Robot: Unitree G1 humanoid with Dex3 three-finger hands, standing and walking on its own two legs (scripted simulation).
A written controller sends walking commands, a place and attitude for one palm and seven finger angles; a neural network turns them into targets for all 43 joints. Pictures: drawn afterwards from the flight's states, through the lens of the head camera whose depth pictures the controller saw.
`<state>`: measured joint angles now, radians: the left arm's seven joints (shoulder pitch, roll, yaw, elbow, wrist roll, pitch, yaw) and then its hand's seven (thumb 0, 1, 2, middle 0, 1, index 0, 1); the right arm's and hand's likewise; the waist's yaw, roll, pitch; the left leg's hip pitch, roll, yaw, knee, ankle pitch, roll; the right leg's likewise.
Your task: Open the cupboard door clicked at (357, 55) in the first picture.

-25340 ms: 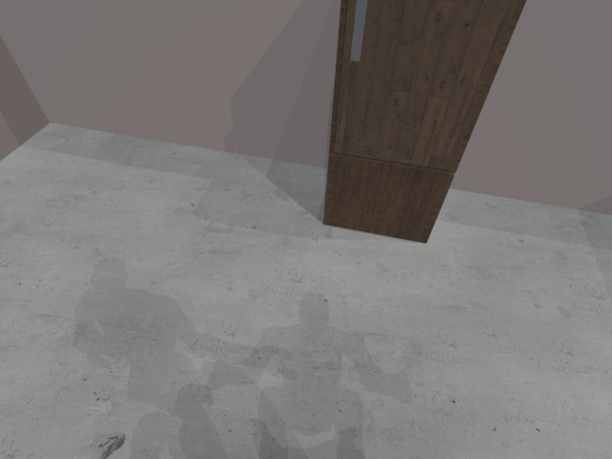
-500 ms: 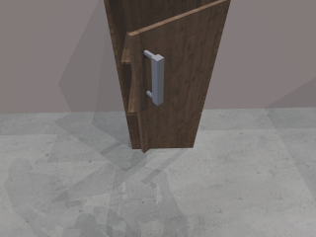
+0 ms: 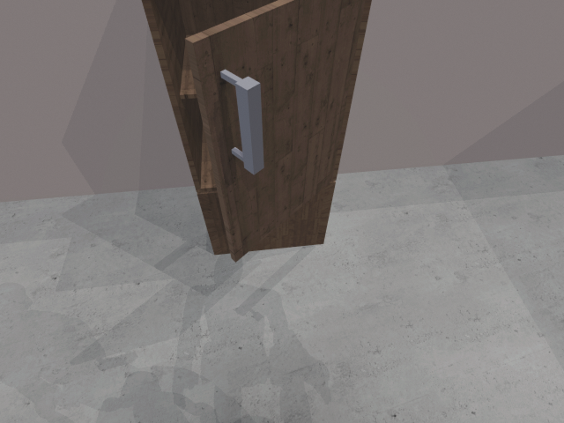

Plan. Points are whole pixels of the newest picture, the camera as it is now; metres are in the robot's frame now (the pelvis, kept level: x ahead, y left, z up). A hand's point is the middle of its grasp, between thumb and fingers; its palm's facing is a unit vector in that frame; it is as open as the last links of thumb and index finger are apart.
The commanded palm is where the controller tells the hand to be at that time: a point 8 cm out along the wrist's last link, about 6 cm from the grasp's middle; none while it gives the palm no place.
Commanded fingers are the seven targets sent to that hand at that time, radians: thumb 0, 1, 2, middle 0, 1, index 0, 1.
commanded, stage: walk to a spot facing it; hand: left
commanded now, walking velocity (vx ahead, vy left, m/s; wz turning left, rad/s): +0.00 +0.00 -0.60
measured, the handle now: (241, 124) +0.54 +0.11 +0.11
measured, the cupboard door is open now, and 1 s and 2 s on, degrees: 39 39 39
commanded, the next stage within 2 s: none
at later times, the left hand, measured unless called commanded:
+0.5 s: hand out of the picture +0.09 +0.13 -0.16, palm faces -0.19 -0.95 -0.26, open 7.3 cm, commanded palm none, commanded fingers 0.00 0.90 0.90 -0.20 -0.30 -0.20 -0.30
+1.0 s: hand (207, 370) +0.22 +0.15 -0.16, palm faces -0.49 -0.84 -0.23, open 7.4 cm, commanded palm none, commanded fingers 0.00 0.90 0.90 -0.20 -0.30 -0.20 -0.30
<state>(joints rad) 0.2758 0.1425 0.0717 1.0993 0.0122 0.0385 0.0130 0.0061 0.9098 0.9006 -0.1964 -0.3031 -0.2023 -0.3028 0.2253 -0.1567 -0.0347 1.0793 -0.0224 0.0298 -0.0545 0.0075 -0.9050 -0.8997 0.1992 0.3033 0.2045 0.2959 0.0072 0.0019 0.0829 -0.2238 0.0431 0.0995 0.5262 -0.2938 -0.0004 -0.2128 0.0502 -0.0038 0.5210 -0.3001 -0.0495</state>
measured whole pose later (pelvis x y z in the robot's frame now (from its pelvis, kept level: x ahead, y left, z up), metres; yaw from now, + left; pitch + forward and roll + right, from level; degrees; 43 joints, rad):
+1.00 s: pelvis +0.03 +0.00 +0.01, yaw -35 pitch +1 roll -2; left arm 0.18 0.29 0.12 0.91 0.02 0.06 -0.03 0.01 0.91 0.90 -0.19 -0.30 -0.20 -0.30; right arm 0.22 -0.18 -0.02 0.89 -0.03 0.01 -0.04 0.01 -0.90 -0.90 0.20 0.30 0.21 0.30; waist 0.03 -0.03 0.10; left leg -0.21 0.09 0.14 0.47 -0.27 0.01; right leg -0.52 -0.03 0.01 1.15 -0.38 0.08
